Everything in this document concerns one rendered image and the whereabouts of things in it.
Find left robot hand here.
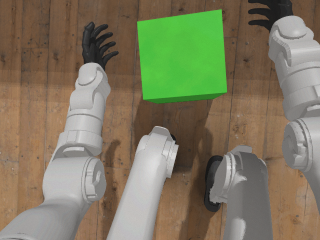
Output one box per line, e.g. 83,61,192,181
82,21,119,71

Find left robot forearm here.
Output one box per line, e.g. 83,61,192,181
42,62,111,197

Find robot left upper arm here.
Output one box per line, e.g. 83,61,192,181
0,156,107,240

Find robot left thigh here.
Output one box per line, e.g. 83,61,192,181
106,133,179,240

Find right robot shin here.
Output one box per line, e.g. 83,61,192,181
209,145,268,204

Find carton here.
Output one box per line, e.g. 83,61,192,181
137,9,227,104

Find right robot forearm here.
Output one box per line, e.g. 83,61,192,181
268,15,320,122

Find right robot hand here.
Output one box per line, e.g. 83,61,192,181
248,0,294,33

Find robot right upper arm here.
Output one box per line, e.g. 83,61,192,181
281,116,320,215

